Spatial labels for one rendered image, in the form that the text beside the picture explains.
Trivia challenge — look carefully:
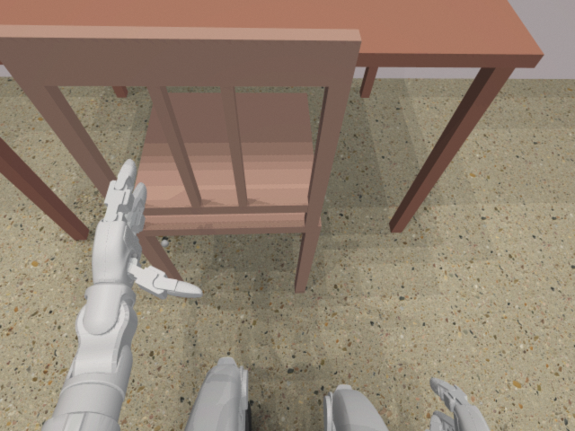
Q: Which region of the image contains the robot thigh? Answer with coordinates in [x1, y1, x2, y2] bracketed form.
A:
[184, 364, 248, 431]
[323, 389, 389, 431]

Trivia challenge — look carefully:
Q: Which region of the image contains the table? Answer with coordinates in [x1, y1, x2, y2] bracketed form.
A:
[0, 0, 544, 240]

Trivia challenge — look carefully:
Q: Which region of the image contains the robot left forearm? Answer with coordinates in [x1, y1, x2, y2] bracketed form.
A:
[40, 282, 137, 431]

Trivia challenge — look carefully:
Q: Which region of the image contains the robot right hand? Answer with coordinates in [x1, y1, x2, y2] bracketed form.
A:
[425, 377, 490, 431]

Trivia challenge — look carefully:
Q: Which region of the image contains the left robot thigh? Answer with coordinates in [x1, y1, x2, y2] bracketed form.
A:
[184, 364, 248, 431]

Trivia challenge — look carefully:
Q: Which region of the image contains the robot left hand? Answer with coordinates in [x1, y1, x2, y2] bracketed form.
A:
[92, 159, 203, 300]

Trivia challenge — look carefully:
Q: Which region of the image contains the chair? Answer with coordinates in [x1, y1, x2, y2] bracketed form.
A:
[0, 25, 362, 297]

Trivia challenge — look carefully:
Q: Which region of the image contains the right robot thigh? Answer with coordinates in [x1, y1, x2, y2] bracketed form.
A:
[323, 389, 389, 431]

